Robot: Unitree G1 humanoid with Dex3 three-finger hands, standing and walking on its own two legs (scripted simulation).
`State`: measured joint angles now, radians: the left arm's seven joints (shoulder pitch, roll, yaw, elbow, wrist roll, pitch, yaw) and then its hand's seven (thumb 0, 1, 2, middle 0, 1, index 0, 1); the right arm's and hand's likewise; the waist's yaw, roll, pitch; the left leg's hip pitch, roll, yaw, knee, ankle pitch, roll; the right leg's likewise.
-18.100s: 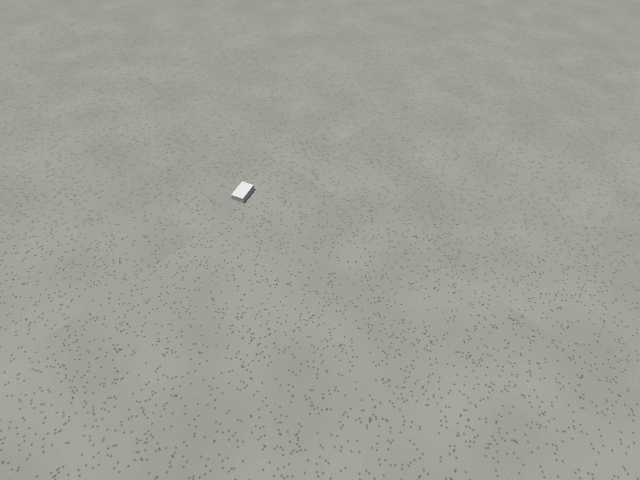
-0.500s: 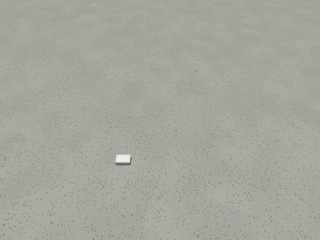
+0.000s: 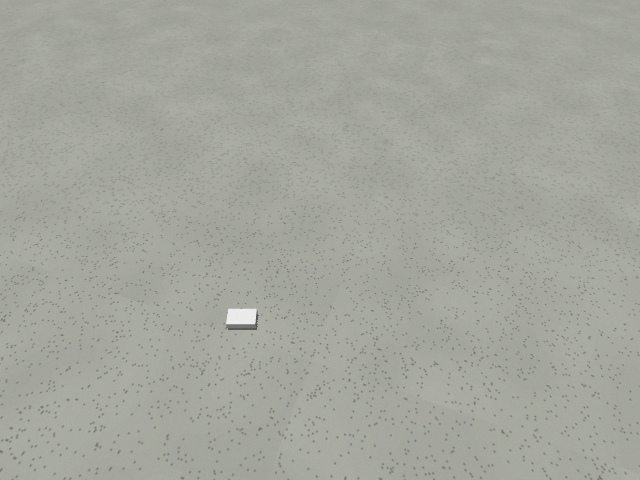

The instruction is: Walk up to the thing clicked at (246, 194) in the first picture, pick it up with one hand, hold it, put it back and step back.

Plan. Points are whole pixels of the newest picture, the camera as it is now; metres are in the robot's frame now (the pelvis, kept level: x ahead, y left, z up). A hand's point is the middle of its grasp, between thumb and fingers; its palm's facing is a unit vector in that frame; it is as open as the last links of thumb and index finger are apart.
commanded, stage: stand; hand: left
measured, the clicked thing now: (242, 318) +0.75 +0.26 -0.77
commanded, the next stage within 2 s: walk up in 0.06 s
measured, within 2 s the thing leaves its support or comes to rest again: neither
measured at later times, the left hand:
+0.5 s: hand out of the picture +0.12 +0.33 -0.17, palm faces -0.01 -0.94 -0.34, open 7.4 cm
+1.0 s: hand (161, 352) +0.34 +0.26 -0.14, palm faces -0.02 -0.93 -0.37, open 7.4 cm
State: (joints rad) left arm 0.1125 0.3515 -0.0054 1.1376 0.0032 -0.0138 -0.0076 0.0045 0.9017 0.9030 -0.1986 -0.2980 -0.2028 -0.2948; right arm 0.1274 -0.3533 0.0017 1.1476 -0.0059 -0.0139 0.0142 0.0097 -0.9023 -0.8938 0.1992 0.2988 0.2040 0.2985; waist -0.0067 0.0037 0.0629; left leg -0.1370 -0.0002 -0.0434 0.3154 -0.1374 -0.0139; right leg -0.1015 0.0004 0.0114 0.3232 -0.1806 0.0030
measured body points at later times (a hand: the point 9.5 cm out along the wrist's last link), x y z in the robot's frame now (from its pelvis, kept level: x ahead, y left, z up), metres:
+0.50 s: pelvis +0.10 +0.05 -0.01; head +0.11 +0.07 +0.44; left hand +0.12 +0.38 -0.14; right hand +0.16 -0.28 -0.10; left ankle +0.09 +0.15 -0.75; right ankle +0.09 -0.10 -0.69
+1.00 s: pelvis +0.24 +0.00 -0.02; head +0.27 -0.01 +0.43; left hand +0.34 +0.31 -0.11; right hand +0.30 -0.32 -0.14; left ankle +0.27 +0.14 -0.70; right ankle +0.29 -0.10 -0.75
